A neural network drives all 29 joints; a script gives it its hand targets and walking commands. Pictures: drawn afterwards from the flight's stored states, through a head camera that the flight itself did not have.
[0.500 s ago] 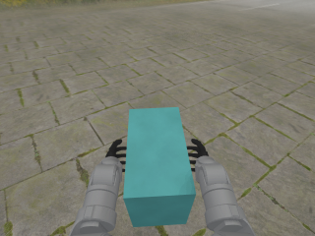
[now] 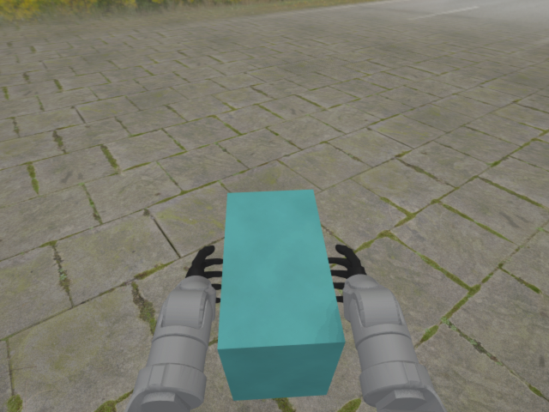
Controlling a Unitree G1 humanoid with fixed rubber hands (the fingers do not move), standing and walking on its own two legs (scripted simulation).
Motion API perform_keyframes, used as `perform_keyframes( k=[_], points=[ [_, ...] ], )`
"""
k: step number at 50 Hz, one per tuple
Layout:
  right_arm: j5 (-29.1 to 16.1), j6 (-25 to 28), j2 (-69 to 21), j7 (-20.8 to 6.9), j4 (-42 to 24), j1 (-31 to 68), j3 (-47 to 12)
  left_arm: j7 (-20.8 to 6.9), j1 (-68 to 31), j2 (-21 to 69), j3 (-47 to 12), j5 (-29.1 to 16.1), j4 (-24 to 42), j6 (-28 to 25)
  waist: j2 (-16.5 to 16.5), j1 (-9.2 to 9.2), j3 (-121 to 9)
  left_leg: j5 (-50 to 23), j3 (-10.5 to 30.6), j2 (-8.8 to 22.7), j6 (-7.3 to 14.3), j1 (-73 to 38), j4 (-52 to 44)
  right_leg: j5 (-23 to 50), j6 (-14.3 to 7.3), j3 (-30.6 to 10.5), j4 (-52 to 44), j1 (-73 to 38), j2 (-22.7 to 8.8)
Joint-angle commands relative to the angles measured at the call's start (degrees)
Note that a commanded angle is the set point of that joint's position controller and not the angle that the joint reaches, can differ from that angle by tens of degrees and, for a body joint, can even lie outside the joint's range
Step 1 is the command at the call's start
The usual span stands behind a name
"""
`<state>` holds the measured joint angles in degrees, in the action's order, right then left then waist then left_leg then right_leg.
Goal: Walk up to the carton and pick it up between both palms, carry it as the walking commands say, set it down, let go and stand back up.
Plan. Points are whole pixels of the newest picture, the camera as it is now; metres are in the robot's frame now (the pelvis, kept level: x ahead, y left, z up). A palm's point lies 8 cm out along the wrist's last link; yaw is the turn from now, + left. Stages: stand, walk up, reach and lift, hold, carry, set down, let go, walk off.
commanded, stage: carry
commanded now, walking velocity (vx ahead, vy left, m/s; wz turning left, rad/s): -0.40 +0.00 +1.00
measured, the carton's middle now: (275, 290) +0.35 +0.01 -0.01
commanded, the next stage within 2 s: none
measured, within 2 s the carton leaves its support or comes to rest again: neither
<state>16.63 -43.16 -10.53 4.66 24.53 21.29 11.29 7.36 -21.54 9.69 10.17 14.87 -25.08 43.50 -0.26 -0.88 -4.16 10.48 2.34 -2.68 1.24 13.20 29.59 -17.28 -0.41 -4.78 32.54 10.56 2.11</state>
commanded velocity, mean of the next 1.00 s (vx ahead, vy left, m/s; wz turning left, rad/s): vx -0.40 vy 0.00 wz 1.00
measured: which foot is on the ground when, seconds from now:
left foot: down 0.00-0.14, up 0.16-0.42, down 0.44-0.82, up 0.84-1.00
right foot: down 0.00-0.44, up 0.46-0.80, down 0.82-1.00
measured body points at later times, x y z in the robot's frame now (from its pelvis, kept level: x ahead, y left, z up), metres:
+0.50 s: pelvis -0.13 -0.02 -0.02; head -0.09 +0.01 +0.43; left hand +0.11 +0.21 +0.04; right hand +0.19 -0.03 +0.05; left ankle -0.14 +0.11 -0.73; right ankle -0.02 -0.13 -0.71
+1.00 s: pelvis -0.32 -0.14 +0.00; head -0.32 -0.17 +0.45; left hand -0.22 +0.13 +0.08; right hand -0.04 -0.06 +0.08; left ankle -0.42 -0.03 -0.59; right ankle -0.22 -0.19 -0.73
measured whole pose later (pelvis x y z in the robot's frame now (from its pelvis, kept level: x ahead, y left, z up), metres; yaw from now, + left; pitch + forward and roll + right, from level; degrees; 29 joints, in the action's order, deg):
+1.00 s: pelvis -0.32 -0.14 +0.00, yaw +47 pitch +1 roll +3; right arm 0.9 -65.9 -7.3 14.6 -21.1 3.4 -2.5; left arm 14.9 -3.7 7.4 -2.8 0.9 19.1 64.0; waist -0.3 3.5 -4.1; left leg 17.5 1.0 -1.4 -5.7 41.7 82.1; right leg -13.2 -0.3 9.3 32.0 19.4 -8.2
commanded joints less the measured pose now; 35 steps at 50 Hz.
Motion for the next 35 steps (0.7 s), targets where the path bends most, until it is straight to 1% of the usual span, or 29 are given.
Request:
perform_keyframes(
  k=[1,2,3,4,5,6,7,8,9,10,12,14,15,17,19,20,21,22,23,24,25,26,27,28,29,32,33,34,35],
  points=[
    [-18.79,2.35,-61.53,-13.73,-8.33,35.87,-30.06,-15.23,-34.64,63.79,-30.34,-18.08,7.33,-2.25,9.80,0.29,-10.84,-9.68,21.15,15.77,5.33,2.99,-9.83,-4.23,0.25,3.24,7.46,9.93,-1.05],
    [-19.56,1.34,-62.37,-13.13,-11.10,34.25,-31.93,-14.67,-34.48,64.39,-32.39,-19.90,10.90,-1.73,9.88,0.06,-14.90,-21.06,20.85,15.97,6.03,1.43,-6.42,-5.39,0.83,4.27,8.07,9.31,-0.42],
    [-20.54,0.51,-63.34,-12.49,-13.95,33.02,-33.96,-14.23,-35.99,64.94,-35.24,-22.24,15.63,-1.42,9.96,-0.02,-17.88,-30.36,17.98,14.93,5.65,-0.90,-2.31,-2.25,0.69,3.91,4.90,8.26,-1.01],
    [-21.61,-0.54,-63.52,-12.02,-16.60,32.73,-35.80,-13.55,-33.63,65.21,-35.62,-22.46,16.87,-0.51,8.89,-0.16,-20.16,-33.64,15.78,13.08,4.62,-0.36,1.74,3.95,0.42,3.74,2.12,6.37,-2.35],
    [-22.82,-1.51,-64.12,-11.04,-21.60,32.75,-37.78,-12.80,-33.50,65.95,-37.41,-23.74,21.51,0.22,6.78,0.13,-23.35,-31.16,13.07,10.33,3.20,2.21,5.95,11.58,-0.45,2.26,-1.19,1.10,-3.80],
    [-24.65,-2.77,-64.09,-10.03,-26.63,33.55,-39.74,-11.84,-32.09,65.92,-38.36,-24.26,24.72,1.57,3.40,0.16,-24.34,-24.95,9.54,7.35,1.38,6.99,12.47,25.14,-2.43,-1.56,-3.54,-3.59,-8.72],
    [-25.52,-4.33,-63.06,-9.27,-28.94,32.45,-40.84,-11.17,-27.31,64.29,-37.20,-23.71,24.76,3.11,-5.77,-0.35,-25.52,-9.17,4.97,3.16,-0.43,13.81,21.92,44.92,-6.25,-7.39,-4.72,-8.79,-17.53],
    [-26.90,-5.63,-62.71,-8.76,-33.43,33.52,-43.19,-10.34,-25.47,64.71,-37.54,-23.21,26.53,3.98,-15.77,-0.40,-25.72,19.27,-1.97,-0.64,-2.61,20.44,31.45,61.45,-12.57,-12.32,-2.49,-9.62,-28.29],
    [-28.87,-6.98,-62.13,-8.26,-37.01,33.22,-45.00,-9.51,-24.09,64.02,-38.84,-23.83,30.70,4.95,-15.02,0.10,-24.96,22.24,-1.98,3.33,-2.85,21.93,36.35,65.63,-13.86,-9.93,-0.61,-9.79,-29.37],
    [-30.70,-7.96,-62.02,-6.85,-40.69,29.70,-46.47,-8.79,-23.39,63.11,-40.78,-25.70,36.10,6.36,-9.94,0.28,-24.83,20.85,-2.19,3.24,-2.75,23.55,40.43,67.69,-13.67,-6.06,0.48,-10.30,-27.60],
    [-31.83,-10.57,-59.98,-4.59,-44.06,19.53,-46.45,-6.70,-14.79,59.72,-39.94,-25.85,40.92,9.16,-6.08,0.52,-22.88,16.87,-2.93,3.87,-2.67,22.04,40.36,59.37,-11.24,-0.55,0.94,-5.65,-24.02],
    [-32.86,-12.58,-56.19,-2.60,-49.86,17.22,-45.51,-5.05,-11.13,56.74,-38.35,-26.05,45.91,11.04,-6.96,0.75,-24.49,16.11,-3.52,3.77,-3.06,22.86,33.62,59.87,-8.29,1.08,3.25,-9.87,-22.18],
    [-32.91,-13.48,-55.30,-1.68,-50.87,14.49,-44.89,-4.15,-10.31,54.65,-37.27,-26.09,49.06,11.61,-8.33,0.76,-24.69,15.53,-4.16,3.85,-3.84,23.57,30.70,58.83,-7.73,2.10,3.95,-11.53,-22.17],
    [-32.90,-15.54,-52.70,-0.30,-52.80,10.85,-43.69,-2.74,-5.25,51.83,-35.68,-25.63,50.37,13.34,-11.78,0.79,-24.78,15.98,-5.89,3.25,-4.02,19.85,21.22,59.15,-5.82,6.43,4.50,-9.89,-21.63],
    [-32.74,-17.33,-51.07,0.58,-53.44,10.41,-43.05,-1.45,-2.26,50.54,-34.54,-25.03,49.49,15.03,-15.18,0.54,-24.67,14.97,-7.18,2.84,-3.47,15.36,14.06,54.98,-4.99,7.87,3.98,-6.70,-23.10],
    [-32.74,-17.71,-50.43,0.67,-53.57,9.98,-42.63,-0.99,-2.25,50.29,-34.76,-25.06,49.63,15.51,-13.64,1.24,-25.37,11.23,-6.18,3.44,-2.92,11.88,7.35,51.30,-4.04,9.74,7.47,-4.29,-22.79],
    [-32.65,-17.89,-50.73,0.66,-54.20,8.56,-42.47,-0.77,-2.20,50.87,-35.57,-25.90,51.35,15.60,-9.44,1.71,-24.45,3.94,-5.04,4.05,-3.08,7.91,-0.13,44.99,-1.98,12.02,9.95,-0.04,-21.09],
    [-32.38,-18.16,-50.55,0.54,-53.26,8.39,-41.55,-0.54,-2.68,50.92,-35.89,-25.97,51.71,15.90,-1.17,1.83,-24.59,-14.02,3.06,9.41,-1.16,0.12,-1.01,26.07,0.52,13.06,15.19,10.49,-18.24],
    [-32.12,-18.66,-48.98,0.65,-52.47,7.59,-40.80,-0.32,-1.17,50.40,-35.56,-25.30,50.72,16.40,12.17,0.92,-23.52,-50.37,19.48,21.12,2.59,-9.41,0.47,-8.43,3.69,12.90,22.42,25.84,-12.18],
    [-31.21,-18.79,-48.76,0.49,-51.51,4.33,-39.30,-0.27,-2.66,50.42,-38.15,-25.52,52.56,16.71,23.30,1.41,-23.59,-73.04,28.34,26.78,8.71,-9.88,2.79,-20.96,4.88,9.55,28.27,31.82,-6.79],
    [-31.30,-18.69,-50.63,-0.01,-53.30,4.48,-38.82,-0.59,-7.34,52.40,-40.36,-27.28,55.13,16.73,17.76,1.85,-23.75,-70.19,25.80,22.97,9.14,-7.18,2.85,-18.80,3.97,4.81,33.69,29.88,-6.31],
    [-30.90,-17.97,-51.65,-0.33,-55.37,5.25,-39.30,-0.91,-8.39,53.71,-41.32,-28.76,56.74,16.12,12.00,1.31,-23.80,-65.92,20.41,19.93,6.99,-8.38,4.21,-14.64,3.69,4.00,38.05,30.23,-6.07],
    [-30.56,-17.53,-52.22,-0.48,-56.16,5.62,-38.88,-1.17,-8.67,55.50,-42.46,-30.52,56.87,16.14,10.91,0.95,-24.58,-57.66,16.23,18.18,6.23,-8.08,4.91,-10.42,3.90,4.14,40.34,30.72,-6.70],
    [-30.15,-17.13,-52.05,-0.44,-56.22,4.90,-38.00,-1.38,-8.86,56.01,-43.83,-31.57,57.80,16.01,11.38,1.01,-25.42,-46.90,13.01,15.18,4.23,-7.92,3.80,-6.30,3.98,4.85,38.15,29.43,-6.37],
    [-29.51,-16.62,-51.87,-0.31,-55.72,3.48,-37.31,-1.59,-9.82,56.51,-45.33,-32.45,59.40,15.79,13.02,1.11,-25.25,-40.24,12.08,12.92,2.93,-6.71,2.61,-5.00,4.34,6.00,36.29,28.62,-6.00],
    [-28.09,-15.99,-50.65,0.36,-56.29,2.11,-36.32,-1.92,-10.70,57.52,-47.59,-33.85,59.44,15.97,12.48,1.78,-22.97,-27.57,17.94,12.14,1.83,-5.28,-4.03,-7.98,5.20,6.23,31.91,25.53,-2.76],
    [-27.89,-16.18,-50.09,0.66,-55.97,1.11,-36.38,-1.96,-8.44,56.75,-47.17,-33.58,58.64,16.27,11.10,2.17,-23.18,-24.82,21.31,12.86,2.49,-6.24,-6.22,-8.36,5.15,5.80,28.65,24.84,-1.60],
    [-27.45,-16.41,-49.04,0.94,-56.09,0.17,-36.28,-1.91,-6.93,55.93,-46.83,-33.06,57.66,16.62,11.69,2.26,-22.82,-24.35,23.30,13.45,2.81,-7.04,-7.60,-8.86,5.45,5.15,26.41,24.87,-1.36],
    [-27.34,-16.51,-48.87,1.05,-55.79,-0.70,-36.19,-1.94,-5.44,55.74,-46.44,-32.86,56.56,16.81,12.98,2.07,-24.06,-22.78,24.51,12.95,2.02,-6.16,-9.38,-9.13,4.91,5.02,23.36,21.98,-0.32]
  ],
)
